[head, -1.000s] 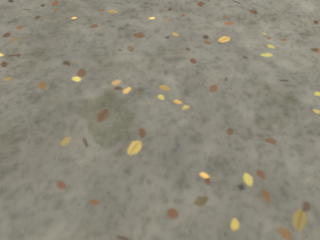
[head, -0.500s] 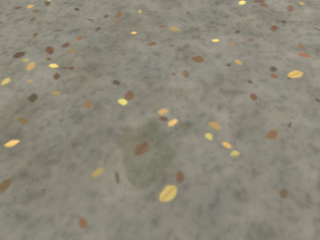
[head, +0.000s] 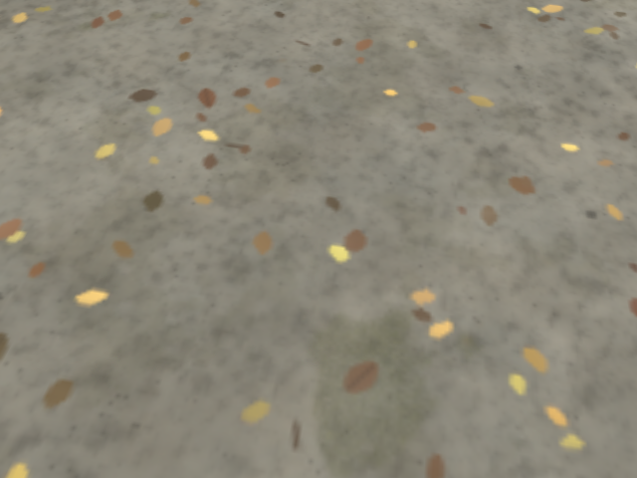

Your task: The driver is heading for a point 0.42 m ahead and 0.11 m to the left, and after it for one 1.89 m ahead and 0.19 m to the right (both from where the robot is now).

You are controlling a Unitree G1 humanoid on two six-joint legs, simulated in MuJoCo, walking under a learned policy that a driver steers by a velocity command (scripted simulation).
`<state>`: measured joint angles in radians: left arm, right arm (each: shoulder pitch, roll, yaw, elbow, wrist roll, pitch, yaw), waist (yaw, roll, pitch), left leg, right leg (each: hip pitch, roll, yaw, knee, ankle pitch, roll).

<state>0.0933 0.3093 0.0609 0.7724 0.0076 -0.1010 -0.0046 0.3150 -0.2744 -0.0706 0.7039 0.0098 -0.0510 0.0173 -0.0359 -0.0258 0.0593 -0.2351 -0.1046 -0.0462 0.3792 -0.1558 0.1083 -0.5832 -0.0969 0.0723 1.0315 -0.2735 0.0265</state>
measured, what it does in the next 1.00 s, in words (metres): walks ahead: right foot, then left foot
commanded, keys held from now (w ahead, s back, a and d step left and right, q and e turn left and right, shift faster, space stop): w+q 0.54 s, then w+e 0.46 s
